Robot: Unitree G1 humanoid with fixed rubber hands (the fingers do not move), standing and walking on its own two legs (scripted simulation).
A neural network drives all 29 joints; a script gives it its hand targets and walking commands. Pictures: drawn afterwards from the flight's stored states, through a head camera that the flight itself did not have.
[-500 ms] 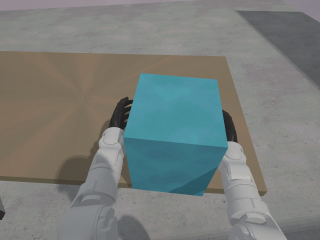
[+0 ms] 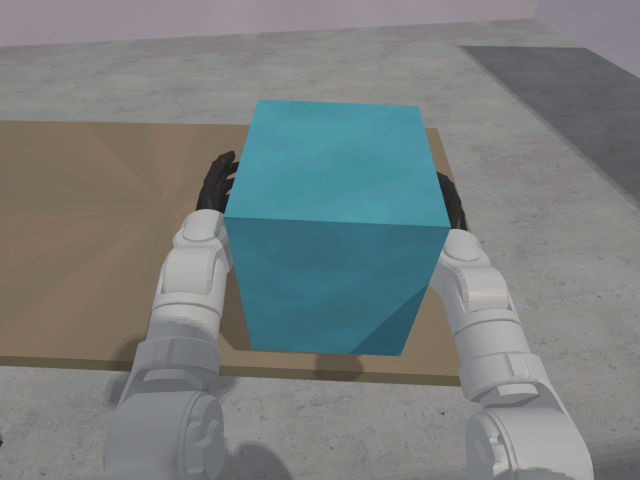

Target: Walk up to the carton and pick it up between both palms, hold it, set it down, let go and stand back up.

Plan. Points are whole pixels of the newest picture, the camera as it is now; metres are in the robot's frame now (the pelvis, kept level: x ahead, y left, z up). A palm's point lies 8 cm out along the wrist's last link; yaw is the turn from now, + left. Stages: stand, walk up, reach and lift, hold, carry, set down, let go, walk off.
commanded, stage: reach and lift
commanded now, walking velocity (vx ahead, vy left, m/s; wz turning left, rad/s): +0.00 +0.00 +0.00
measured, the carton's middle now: (331, 232) +0.40 -0.03 +0.13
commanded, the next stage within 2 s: hold in 1.54 s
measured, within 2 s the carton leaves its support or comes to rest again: neither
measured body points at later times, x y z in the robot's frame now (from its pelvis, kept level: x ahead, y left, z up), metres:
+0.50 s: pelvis -0.03 +0.01 +0.00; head -0.04 +0.01 +0.45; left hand +0.37 +0.13 +0.20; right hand +0.34 -0.16 +0.16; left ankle -0.01 +0.13 -0.76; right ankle -0.02 -0.12 -0.76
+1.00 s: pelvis -0.01 +0.00 +0.00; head -0.01 +0.00 +0.45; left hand +0.36 +0.13 +0.19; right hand +0.35 -0.16 +0.15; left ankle -0.01 +0.13 -0.76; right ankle -0.02 -0.12 -0.76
